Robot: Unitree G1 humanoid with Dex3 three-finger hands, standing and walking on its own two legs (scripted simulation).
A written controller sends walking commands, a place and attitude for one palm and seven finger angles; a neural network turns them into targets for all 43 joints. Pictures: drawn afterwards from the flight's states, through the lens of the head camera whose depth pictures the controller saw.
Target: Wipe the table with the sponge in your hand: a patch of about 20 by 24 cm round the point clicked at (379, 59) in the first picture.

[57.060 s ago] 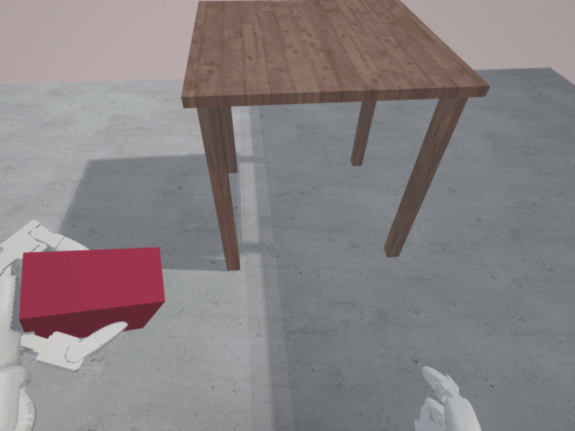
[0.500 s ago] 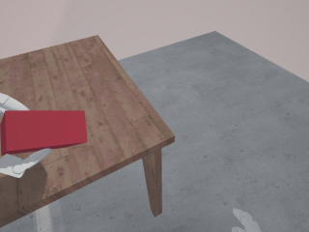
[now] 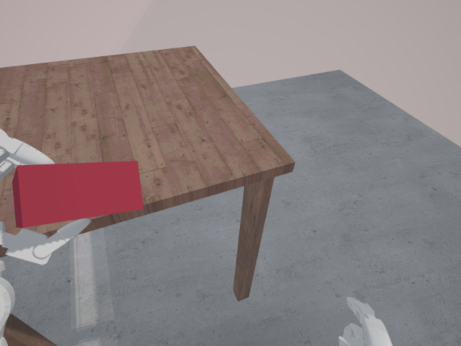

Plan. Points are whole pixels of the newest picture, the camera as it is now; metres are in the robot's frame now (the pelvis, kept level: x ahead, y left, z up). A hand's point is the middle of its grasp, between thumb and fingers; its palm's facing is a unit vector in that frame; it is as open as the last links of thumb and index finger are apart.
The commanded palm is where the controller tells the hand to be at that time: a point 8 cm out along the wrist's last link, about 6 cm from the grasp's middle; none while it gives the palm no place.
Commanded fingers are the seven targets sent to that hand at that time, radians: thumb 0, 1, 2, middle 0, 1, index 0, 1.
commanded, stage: step back with the hand held close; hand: left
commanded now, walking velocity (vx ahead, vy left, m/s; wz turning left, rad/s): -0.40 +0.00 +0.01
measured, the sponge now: (91, 193) +0.25 +0.20 +0.21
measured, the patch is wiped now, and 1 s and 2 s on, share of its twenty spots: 0.95 0.95 0.95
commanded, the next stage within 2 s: stop stepping back and stand still in 0.04 s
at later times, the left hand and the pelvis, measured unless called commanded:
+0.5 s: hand out of the picture +0.11 +0.26 +0.25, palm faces +0.46 -0.85 -0.27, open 9.9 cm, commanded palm +0.04 +0.29 +0.27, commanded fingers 0.00 0.10 1.30 -1.20 -1.60 -1.20 -1.60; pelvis -0.14 +0.02 +0.01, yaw -4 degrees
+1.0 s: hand out of the picture +0.09 +0.23 +0.25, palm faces +0.41 -0.86 -0.31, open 9.9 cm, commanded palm +0.03 +0.29 +0.27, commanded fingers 0.00 0.10 1.30 -1.20 -1.60 -1.20 -1.60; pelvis -0.15 +0.02 +0.00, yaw -5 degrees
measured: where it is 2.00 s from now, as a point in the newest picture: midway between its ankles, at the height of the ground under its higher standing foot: outside the picture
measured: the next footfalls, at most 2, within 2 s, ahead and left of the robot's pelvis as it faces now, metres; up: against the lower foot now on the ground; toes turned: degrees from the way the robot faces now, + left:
right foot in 0.20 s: -0.12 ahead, -0.11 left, +0.00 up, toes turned +1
left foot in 0.40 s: -0.04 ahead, +0.13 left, +0.00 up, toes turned -2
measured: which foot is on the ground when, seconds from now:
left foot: down 0.00-0.20, up 0.22-0.38, down 0.40-0.64, up 0.66-0.92, down 0.94-1.00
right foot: up 0.00-0.18, down 0.20-0.40, up 0.42-0.64, down 0.66-1.00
